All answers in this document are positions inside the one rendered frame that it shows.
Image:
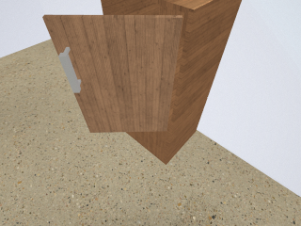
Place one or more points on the cupboard door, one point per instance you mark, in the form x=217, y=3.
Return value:
x=126, y=64

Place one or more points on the handle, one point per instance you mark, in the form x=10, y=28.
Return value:
x=69, y=70

